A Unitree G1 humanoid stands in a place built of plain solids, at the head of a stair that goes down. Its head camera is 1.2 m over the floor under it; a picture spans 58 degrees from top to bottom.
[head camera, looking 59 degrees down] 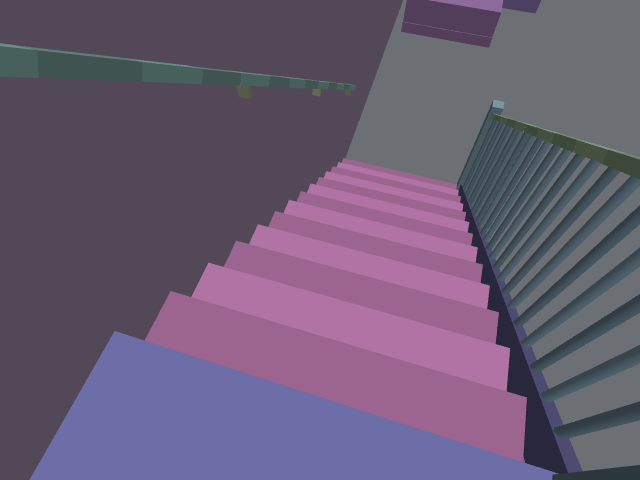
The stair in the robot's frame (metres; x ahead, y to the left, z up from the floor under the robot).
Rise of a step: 0.17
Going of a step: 0.22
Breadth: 1.20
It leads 17 degrees to the right of straight ahead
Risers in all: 14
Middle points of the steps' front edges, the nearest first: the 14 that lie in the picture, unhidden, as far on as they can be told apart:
0.24 0.01 0.00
0.44 -0.06 -0.17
0.65 -0.12 -0.35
0.86 -0.18 -0.52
1.06 -0.25 -0.70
1.27 -0.31 -0.87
1.47 -0.37 -1.05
1.68 -0.44 -1.22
1.89 -0.50 -1.40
2.10 -0.56 -1.57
2.30 -0.63 -1.75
2.51 -0.69 -1.92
2.71 -0.76 -2.10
2.92 -0.82 -2.27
